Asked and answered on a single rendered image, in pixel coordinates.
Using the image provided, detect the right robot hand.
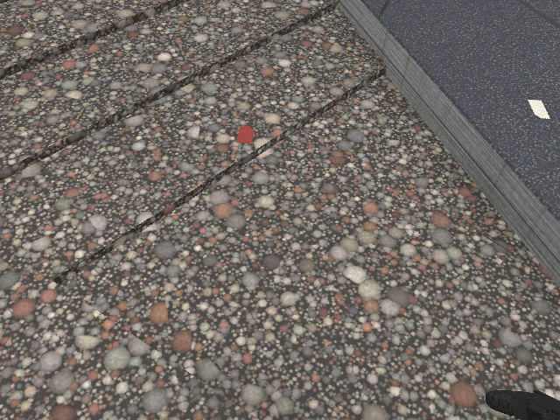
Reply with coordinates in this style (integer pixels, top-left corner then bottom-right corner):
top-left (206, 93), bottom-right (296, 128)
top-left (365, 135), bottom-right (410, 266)
top-left (486, 390), bottom-right (560, 420)

